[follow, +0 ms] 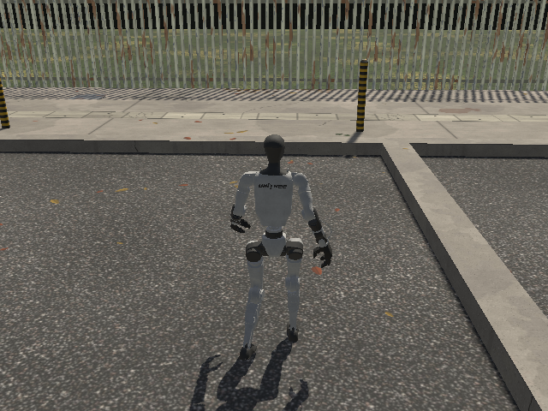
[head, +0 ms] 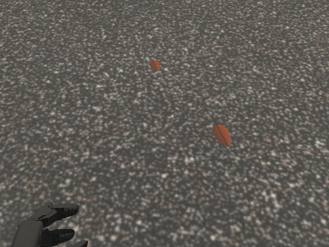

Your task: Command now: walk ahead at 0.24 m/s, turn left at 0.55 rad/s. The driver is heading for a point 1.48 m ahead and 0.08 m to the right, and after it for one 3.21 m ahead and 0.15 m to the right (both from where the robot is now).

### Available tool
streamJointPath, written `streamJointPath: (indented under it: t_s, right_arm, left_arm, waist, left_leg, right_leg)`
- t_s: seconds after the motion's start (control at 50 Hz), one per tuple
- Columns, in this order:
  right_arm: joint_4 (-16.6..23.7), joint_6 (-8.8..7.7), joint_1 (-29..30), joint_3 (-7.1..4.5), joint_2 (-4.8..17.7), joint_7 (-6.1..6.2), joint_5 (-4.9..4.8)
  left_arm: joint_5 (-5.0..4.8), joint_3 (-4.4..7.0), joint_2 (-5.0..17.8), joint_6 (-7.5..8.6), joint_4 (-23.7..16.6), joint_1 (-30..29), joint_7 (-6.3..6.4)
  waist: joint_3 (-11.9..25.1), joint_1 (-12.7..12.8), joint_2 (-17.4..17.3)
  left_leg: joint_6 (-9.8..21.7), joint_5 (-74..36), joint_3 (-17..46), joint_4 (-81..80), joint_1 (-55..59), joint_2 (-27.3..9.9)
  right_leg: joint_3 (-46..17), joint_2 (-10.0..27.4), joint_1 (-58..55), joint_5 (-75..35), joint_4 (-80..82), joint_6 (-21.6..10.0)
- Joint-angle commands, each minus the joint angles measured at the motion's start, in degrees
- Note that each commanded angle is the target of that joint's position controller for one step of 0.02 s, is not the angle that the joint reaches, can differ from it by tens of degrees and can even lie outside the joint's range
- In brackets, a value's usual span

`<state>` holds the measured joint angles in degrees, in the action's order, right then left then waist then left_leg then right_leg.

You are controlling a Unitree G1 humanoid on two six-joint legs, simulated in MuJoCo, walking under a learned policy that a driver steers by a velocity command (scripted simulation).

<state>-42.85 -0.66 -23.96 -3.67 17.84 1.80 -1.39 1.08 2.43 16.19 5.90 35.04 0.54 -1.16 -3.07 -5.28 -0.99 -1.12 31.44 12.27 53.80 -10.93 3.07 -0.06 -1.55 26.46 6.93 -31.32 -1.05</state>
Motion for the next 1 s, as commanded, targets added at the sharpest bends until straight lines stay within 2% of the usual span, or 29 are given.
streamJointPath:
  t_s: [0.02,0.04,0.08,0.1,0.14,0.2,0.28,0.32,0.34,0.36,0.38,0.4,0.42,0.44,0.5,0.54,0.6,0.68,0.74,0.76,0.78,0.8,0.82,0.84,0.86,0.88,0.92,0.96,1.0]
  right_arm:
    - [5.58,-0.06,-0.77,-1.92,8.93,0.15,-0.7]
    - [6.04,0.54,1.44,-2.04,8.39,0.35,-0.02]
    - [6.58,2.04,1.69,-1.88,5.83,0.28,0.13]
    - [7.27,2.47,2.29,-1.48,4.29,0.25,0.14]
    - [9.2,2.76,5.18,-1.03,3.23,0.07,0.6]
    - [10.35,2.62,7.67,-0.62,3.08,-0.96,0.98]
    - [12.42,2.84,12.35,-0.75,4.4,-1.97,1.03]
    - [12.97,2.91,12.93,-1.03,4.8,-2.23,1.2]
    - [12.73,2.7,12.34,-1.28,5.21,-2.18,1.33]
    - [12.55,2.51,11.69,-1.61,6.47,-1.75,1.62]
    - [13.52,2.44,10.27,-1.88,9.95,-0.8,2.51]
    - [14.18,2.02,13.33,-0.08,6.68,-0.67,4.14]
    - [13.55,1.3,14.29,0.56,3.69,-1.26,4.01]
    - [12.2,0.65,15.12,0.61,3.87,-1.61,3.95]
    - [10.64,-0.1,18.92,-0.33,6.44,-1.38,3.17]
    - [9.99,0.34,19.55,-0.95,7.14,-0.71,2.78]
    - [8.85,1.1,19.89,-1.21,6.11,0.06,2.56]
    - [7.45,1.8,20.81,-1.86,6.28,0.44,2.3]
    - [6.49,2.23,23.04,-2.32,6.82,0.75,0.78]
    - [5.39,2.34,21.65,-2.31,5.83,0.8,0.14]
    - [4.91,2.38,18.72,-1.97,3.57,0.62,1.3]
    - [8.9,2.08,25.2,-1.2,2.14,0.99,2.42]
    - [9.01,1.87,27.84,-1.81,3.92,1.36,2.09]
    - [8.1,1.74,25.8,-2.35,5.0,1.05,1.3]
    - [6.66,1.46,23.95,-2.94,5.78,0.8,1.2]
    - [6.1,1.15,24.1,-3.36,6.74,0.63,1.31]
    - [5.83,-0.18,24.5,-3.38,5.98,-0.11,1.0]
    - [5.42,-1.66,25.2,-3.32,5.42,-0.6,0.95]
    - [5.1,-2.83,25.78,-3.06,4.43,-0.91,1.17]
  left_arm:
    - [-0.39,2.32,5.96,-1.6,-1.55,10.91,0.93]
    - [-0.5,1.99,5.09,-2.01,-0.84,8.64,0.89]
    - [0.06,2.18,5.77,-1.92,0.5,5.83,0.89]
    - [0.13,2.42,6.27,-1.7,1.16,5.06,0.95]
    - [-0.14,3.11,8.0,-1.6,2.3,4.37,1.25]
    - [-0.95,3.41,9.26,-2.37,3.23,2.62,1.56]
    - [-2.27,3.63,11.18,-3.34,5.19,3.92,0.91]
    - [-3.05,3.57,11.84,-3.87,6.11,4.18,0.69]
    - [-3.34,3.21,11.06,-4.05,6.65,4.59,0.67]
    - [-2.64,2.06,8.16,-3.96,8.16,7.75,0.4]
    - [0.16,-0.07,3.26,-3.67,7.83,9.73,-0.15]
    - [0.06,-0.88,1.65,-4.21,7.94,12.27,-0.26]
    - [-1.03,0.25,6.48,-5.11,8.23,9.48,0.07]
    - [-1.79,0.83,7.71,-5.59,8.05,8.82,0.21]
    - [-1.78,1.93,9.28,-7.12,10.21,11.59,1.39]
    - [-2.37,2.27,8.95,-7.54,10.26,12.65,1.76]
    - [-2.5,2.04,6.75,-8.3,9.03,10.99,2.12]
    - [-2.33,2.02,6.05,-8.85,7.2,10.27,1.39]
    - [-2.1,2.43,5.95,-8.91,7.72,14.55,0.41]
    - [-1.61,2.84,6.9,-8.78,8.04,16.01,0.34]
    - [-1.36,4.21,12.2,-8.52,7.29,16.36,1.1]
    - [-0.19,5.34,18.25,-7.79,5.95,16.35,1.28]
    - [1.57,4.75,16.46,-6.38,5.09,16.45,0.96]
    - [0.66,4.43,14.79,-5.25,5.37,15.47,1.03]
    - [-1.31,4.31,13.15,-4.82,5.52,14.12,1.33]
    - [-2.75,3.52,10.66,-4.73,5.54,13.53,1.76]
    - [-2.37,2.7,9.26,-4.57,5.57,14.97,2.55]
    - [-1.73,2.86,9.71,-4.03,5.61,16.98,3.01]
    - [-1.82,3.08,10.31,-3.54,5.82,18.24,3.23]
  waist:
    - [13.73,7.17,8.33]
    - [10.11,6.04,5.25]
    - [6.6,3.75,7.39]
    - [5.7,3.49,8.24]
    - [5.6,3.8,8.14]
    - [7.65,3.96,6.74]
    - [6.79,5.21,6.29]
    - [6.49,4.53,5.85]
    - [6.63,3.97,5.34]
    - [7.36,4.08,2.45]
    - [12.16,5.06,-7.96]
    - [14.05,6.58,-13.12]
    - [12.23,4.33,-8.42]
    - [10.45,4.84,-8.77]
    - [8.11,6.22,-7.37]
    - [7.95,6.18,-7.17]
    - [7.42,5.1,-6.49]
    - [7.97,4.81,-7.03]
    - [8.15,7.78,-6.86]
    - [7.07,8.24,-4.36]
    - [5.66,6.33,8.45]
    - [3.02,8.18,20.38]
    - [5.53,10.19,12.81]
    - [5.89,8.41,9.76]
    - [4.96,7.2,6.74]
    - [3.31,7.4,6.59]
    - [1.81,7.5,8.32]
    - [2.13,8.1,7.19]
    - [2.09,8.45,6.98]
  left_leg:
    - [-2.71,0.39,-4.38,23.24,-27.27,-3.91]
    - [-3.17,-1.55,-5.55,20.98,-26.0,-5.43]
    - [-3.26,-4.37,-7.59,15.9,-20.31,-7.1]
    - [-3.49,-5.14,-8.62,12.79,-19.34,-7.17]
    - [-3.55,-8.23,-9.07,6.5,-19.28,-8.03]
    - [-2.28,-16.66,-9.84,-3.19,-13.81,-7.92]
    - [-0.49,-18.09,-11.02,-12.72,-10.31,-6.31]
    - [1.04,-19.59,-12.17,-20.31,-7.02,-4.99]
    - [2.26,-23.81,-13.05,-25.86,-2.57,-3.77]
    - [3.83,-31.84,-10.37,-31.07,4.44,-5.02]
    - [6.97,-53.41,2.42,-31.82,14.16,-17.22]
    - [16.37,-50.57,9.93,-32.42,11.57,-24.97]
    - [17.68,-45.07,7.62,-33.54,8.02,-22.57]
    - [15.84,-42.78,4.09,-33.66,7.08,-20.24]
    - [13.68,-45.61,-2.12,-33.53,2.17,-18.59]
    - [14.4,-46.87,-4.93,-33.09,1.87,-18.57]
    - [15.28,-43.32,-6.42,-33.26,2.57,-19.68]
    - [15.22,-41.27,-7.32,-32.55,3.59,-21.36]
    - [11.55,-37.48,-10.42,-28.11,1.35,-20.5]
    - [7.84,-30.32,-13.15,-23.68,-1.36,-17.98]
    - [1.61,-17.18,-19.59,-10.72,-10.87,-12.1]
    - [-2.55,6.25,-17.96,0.85,-25.39,-1.98]
    - [-2.2,9.04,-9.89,10.8,-26.53,-2.42]
    - [-1.11,3.37,-7.98,12.65,-27.74,-3.87]
    - [-0.52,-2.69,-7.68,10.75,-29.65,-5.27]
    - [-0.45,-7.41,-7.39,8.32,-31.98,-6.14]
    - [-0.84,-14.67,-7.74,5.27,-31.94,-5.5]
    - [-1.31,-19.36,-7.75,-0.36,-31.99,-4.96]
    - [-2.11,-22.14,-7.74,-6.47,-30.76,-4.44]
  right_leg:
    - [-21.02,22.78,-34.08,-25.21,8.24,-12.97]
    - [-15.43,19.75,-27.7,-28.31,8.88,-11.97]
    - [-8.42,16.98,-17.49,-26.95,12.74,-11.46]
    - [-6.78,17.05,-15.31,-26.72,14.5,-12.23]
    - [-5.05,18.58,-15.39,-27.17,16.36,-13.67]
    - [-1.02,18.23,-15.13,-25.73,16.86,-13.33]
    - [0.09,18.36,-17.16,-19.9,14.66,-11.89]
    - [-0.04,18.05,-17.94,-15.22,11.03,-10.1]
    - [0.68,16.61,-16.54,-11.23,8.07,-8.17]
    - [1.95,13.79,-13.13,-6.53,4.29,-4.85]
    - [6.32,8.82,-7.24,9.28,-5.61,0.22]
    - [2.99,5.8,-3.57,28.35,-10.61,3.84]
    - [-0.22,6.63,-3.92,29.59,-14.4,5.3]
    - [-1.16,6.5,-2.71,28.6,-16.27,5.58]
    - [-2.06,5.75,-4.54,23.48,-20.69,6.87]
    - [-0.48,4.84,-4.07,22.47,-23.11,7.13]
    - [0.5,5.16,-3.04,21.46,-21.99,6.61]
    - [2.33,5.15,-5.24,19.15,-16.1,4.98]
    - [5.21,3.39,-12.07,10.55,-3.77,1.86]
    - [3.71,2.56,-15.24,4.26,3.36,-0.29]
    - [-10.38,10.84,-20.64,-10.75,10.36,-4.38]
    - [-30.41,23.52,-21.48,-23.05,14.0,-15.97]
    - [-30.94,24.25,-21.01,-20.52,14.87,-19.78]
    - [-26.5,21.05,-22.26,-8.48,15.31,-17.31]
    - [-24.28,17.76,-23.55,7.0,16.18,-13.93]
    - [-24.65,16.67,-24.56,18.05,18.19,-12.33]
    - [-24.83,14.77,-25.16,23.37,21.43,-11.35]
    - [-23.38,14.03,-28.14,18.63,22.19,-11.06]
    - [-21.66,13.06,-28.77,14.24,22.0,-10.98]
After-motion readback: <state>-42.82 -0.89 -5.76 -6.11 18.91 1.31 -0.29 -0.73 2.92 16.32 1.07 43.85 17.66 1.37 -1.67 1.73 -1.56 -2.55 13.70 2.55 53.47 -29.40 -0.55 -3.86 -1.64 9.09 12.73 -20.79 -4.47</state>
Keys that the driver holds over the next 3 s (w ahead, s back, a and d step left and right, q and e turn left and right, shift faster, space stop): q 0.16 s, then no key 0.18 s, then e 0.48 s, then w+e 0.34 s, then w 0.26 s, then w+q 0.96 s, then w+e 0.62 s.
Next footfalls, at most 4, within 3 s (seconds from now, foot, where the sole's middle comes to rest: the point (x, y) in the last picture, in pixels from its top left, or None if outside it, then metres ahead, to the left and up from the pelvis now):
0.36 left None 0.17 0.14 -0.76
0.76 right None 0.14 -0.10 -0.76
1.30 left None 0.38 0.09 -0.76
1.76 right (212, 199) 0.60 -0.23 -0.76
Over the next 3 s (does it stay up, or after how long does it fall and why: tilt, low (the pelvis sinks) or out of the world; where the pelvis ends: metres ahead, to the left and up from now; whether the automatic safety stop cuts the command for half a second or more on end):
stays up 1.16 -0.06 0.02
